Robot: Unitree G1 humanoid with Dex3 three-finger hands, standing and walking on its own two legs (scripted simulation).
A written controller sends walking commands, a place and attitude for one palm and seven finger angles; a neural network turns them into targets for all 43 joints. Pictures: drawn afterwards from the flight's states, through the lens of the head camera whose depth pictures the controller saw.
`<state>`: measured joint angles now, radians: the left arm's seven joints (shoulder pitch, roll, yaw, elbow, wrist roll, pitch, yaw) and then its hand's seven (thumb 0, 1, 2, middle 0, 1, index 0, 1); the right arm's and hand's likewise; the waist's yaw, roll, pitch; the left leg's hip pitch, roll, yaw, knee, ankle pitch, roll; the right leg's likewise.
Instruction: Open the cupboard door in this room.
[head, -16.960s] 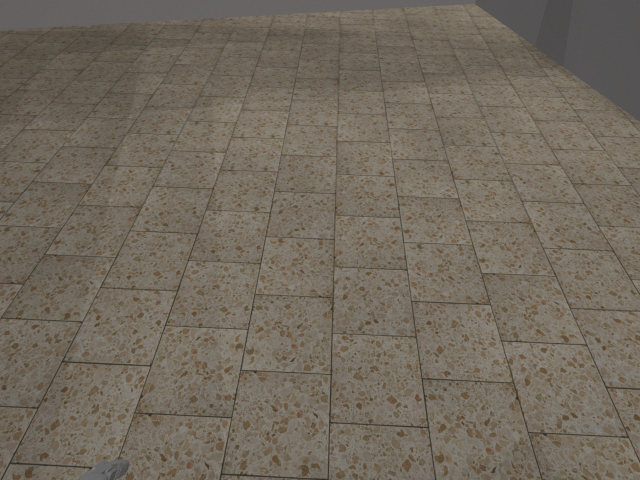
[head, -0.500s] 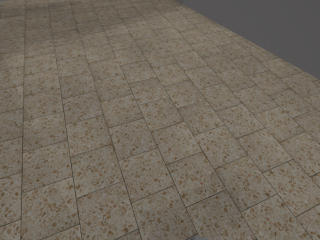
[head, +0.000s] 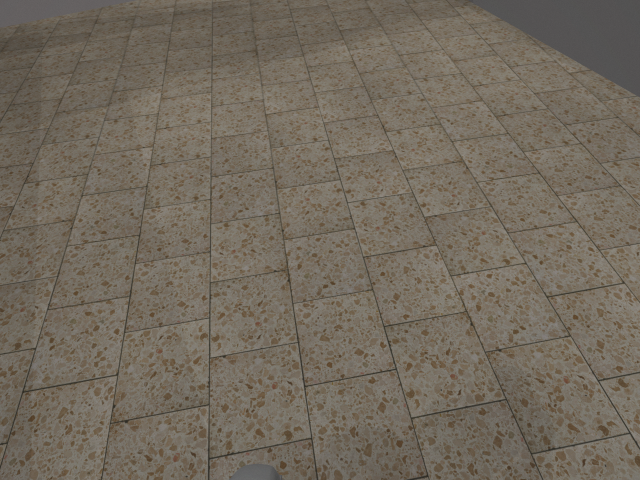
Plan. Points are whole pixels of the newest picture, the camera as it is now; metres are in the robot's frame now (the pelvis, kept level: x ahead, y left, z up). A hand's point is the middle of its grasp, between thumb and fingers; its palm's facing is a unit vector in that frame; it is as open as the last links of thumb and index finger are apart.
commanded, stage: turn or walk to find it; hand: left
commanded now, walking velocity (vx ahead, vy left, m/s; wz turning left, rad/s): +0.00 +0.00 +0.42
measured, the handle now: out of the picture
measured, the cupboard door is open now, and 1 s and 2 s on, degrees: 0 0 0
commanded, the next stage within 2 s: stand and wait in 0.98 s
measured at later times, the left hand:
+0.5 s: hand out of the picture +0.03 +0.25 -0.16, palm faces +0.23 -0.94 -0.26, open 7.3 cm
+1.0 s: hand out of the picture -0.09 +0.19 -0.17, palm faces +0.45 -0.85 -0.26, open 7.3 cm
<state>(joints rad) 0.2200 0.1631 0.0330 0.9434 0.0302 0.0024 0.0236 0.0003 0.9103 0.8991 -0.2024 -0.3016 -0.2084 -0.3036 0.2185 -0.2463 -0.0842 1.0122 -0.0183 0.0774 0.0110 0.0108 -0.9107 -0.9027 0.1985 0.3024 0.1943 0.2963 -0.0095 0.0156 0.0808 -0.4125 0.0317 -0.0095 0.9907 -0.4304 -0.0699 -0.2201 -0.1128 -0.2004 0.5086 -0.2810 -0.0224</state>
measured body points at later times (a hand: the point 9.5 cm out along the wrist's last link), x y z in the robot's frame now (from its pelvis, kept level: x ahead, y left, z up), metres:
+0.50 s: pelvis -0.02 +0.03 +0.00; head +0.01 +0.04 +0.45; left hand +0.02 +0.30 -0.14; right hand +0.11 -0.19 -0.15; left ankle -0.03 +0.14 -0.74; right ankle +0.01 -0.11 -0.70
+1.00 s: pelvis -0.04 +0.00 +0.00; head -0.01 +0.00 +0.44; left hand -0.11 +0.24 -0.15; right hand +0.12 -0.21 -0.16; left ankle -0.13 +0.12 -0.70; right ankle +0.02 -0.09 -0.74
